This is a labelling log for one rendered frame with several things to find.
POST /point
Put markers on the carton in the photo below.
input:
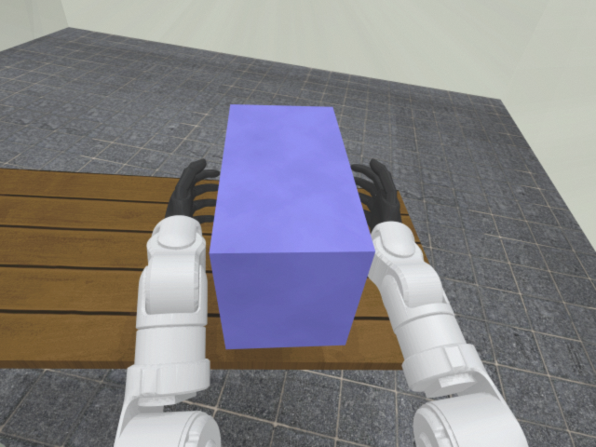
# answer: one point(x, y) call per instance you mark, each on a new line
point(290, 248)

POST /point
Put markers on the robot right forearm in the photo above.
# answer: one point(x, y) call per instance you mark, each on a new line
point(437, 359)

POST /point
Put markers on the table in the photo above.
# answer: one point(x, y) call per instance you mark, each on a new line
point(72, 251)

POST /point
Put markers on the robot left forearm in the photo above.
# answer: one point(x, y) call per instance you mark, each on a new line
point(172, 310)

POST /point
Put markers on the robot left upper arm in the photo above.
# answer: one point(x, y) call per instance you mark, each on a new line
point(171, 429)

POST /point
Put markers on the left robot hand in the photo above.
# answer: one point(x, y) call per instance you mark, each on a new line
point(181, 201)

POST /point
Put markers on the robot right upper arm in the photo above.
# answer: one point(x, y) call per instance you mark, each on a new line
point(474, 420)

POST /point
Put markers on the right robot hand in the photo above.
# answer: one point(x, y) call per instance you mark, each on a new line
point(383, 203)

